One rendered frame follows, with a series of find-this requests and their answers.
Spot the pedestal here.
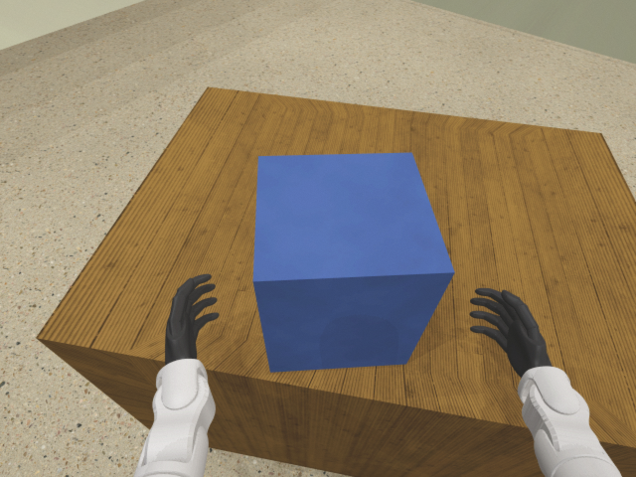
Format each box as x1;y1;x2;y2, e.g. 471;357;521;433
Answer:
36;87;636;477

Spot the robot right forearm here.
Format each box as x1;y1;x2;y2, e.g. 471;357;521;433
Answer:
518;366;622;477

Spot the robot left forearm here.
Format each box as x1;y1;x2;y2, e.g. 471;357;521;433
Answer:
133;359;216;477

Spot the right robot hand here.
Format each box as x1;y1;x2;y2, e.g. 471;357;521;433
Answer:
470;288;552;377

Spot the carton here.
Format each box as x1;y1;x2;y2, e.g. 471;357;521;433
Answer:
253;153;455;373

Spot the left robot hand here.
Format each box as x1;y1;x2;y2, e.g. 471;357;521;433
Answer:
165;274;220;366

